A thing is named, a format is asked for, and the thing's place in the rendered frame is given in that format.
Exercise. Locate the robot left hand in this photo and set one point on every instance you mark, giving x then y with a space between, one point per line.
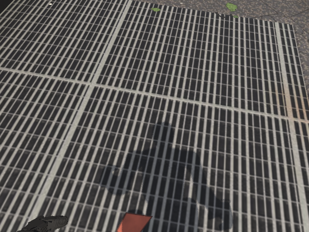
45 224

